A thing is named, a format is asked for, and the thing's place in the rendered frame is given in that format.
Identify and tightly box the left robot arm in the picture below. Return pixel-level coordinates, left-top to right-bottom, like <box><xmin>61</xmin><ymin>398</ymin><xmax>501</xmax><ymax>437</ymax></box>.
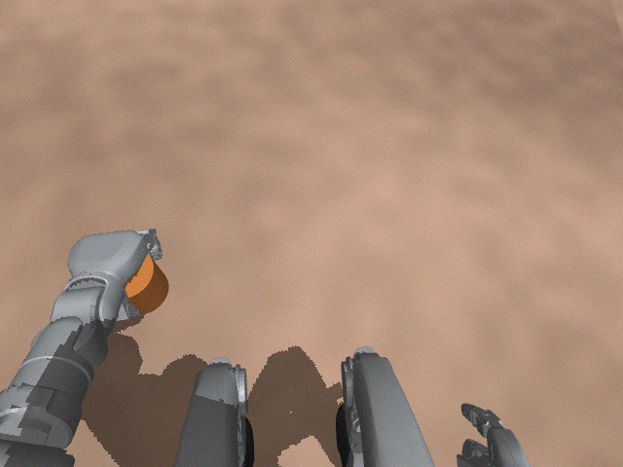
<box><xmin>0</xmin><ymin>271</ymin><xmax>125</xmax><ymax>467</ymax></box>

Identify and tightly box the left robot hand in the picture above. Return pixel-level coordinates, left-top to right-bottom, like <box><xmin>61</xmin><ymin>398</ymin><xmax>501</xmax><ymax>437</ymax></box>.
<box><xmin>68</xmin><ymin>229</ymin><xmax>163</xmax><ymax>321</ymax></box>

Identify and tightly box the can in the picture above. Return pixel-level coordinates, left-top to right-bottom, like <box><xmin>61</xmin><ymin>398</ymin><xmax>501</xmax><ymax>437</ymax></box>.
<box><xmin>124</xmin><ymin>254</ymin><xmax>168</xmax><ymax>314</ymax></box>

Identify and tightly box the right robot hand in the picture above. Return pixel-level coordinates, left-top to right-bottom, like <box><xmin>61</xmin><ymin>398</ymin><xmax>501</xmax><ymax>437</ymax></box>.
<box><xmin>457</xmin><ymin>403</ymin><xmax>531</xmax><ymax>467</ymax></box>

